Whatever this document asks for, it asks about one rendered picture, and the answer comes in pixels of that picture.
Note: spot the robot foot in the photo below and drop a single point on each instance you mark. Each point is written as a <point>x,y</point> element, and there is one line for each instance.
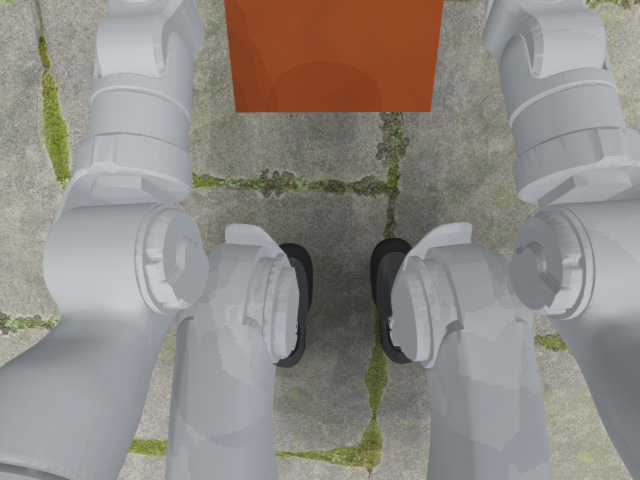
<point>301,261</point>
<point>386,260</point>

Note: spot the robot right forearm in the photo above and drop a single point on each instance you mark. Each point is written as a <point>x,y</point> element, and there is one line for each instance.
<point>561,99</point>

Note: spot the robot right foot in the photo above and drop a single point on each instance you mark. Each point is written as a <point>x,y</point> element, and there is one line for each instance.
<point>386,260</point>

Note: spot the robot right upper arm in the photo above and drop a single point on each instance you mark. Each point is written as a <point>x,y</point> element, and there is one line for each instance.
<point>579,264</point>

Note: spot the carton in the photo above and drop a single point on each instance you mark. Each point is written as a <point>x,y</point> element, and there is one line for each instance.
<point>333,55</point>

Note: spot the robot left upper arm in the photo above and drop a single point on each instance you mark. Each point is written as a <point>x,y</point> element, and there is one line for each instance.
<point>71,404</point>

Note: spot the robot left forearm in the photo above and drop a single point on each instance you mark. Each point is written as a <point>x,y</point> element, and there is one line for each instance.
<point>141,102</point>

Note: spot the robot left foot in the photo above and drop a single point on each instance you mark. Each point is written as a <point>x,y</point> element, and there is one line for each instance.
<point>301,261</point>

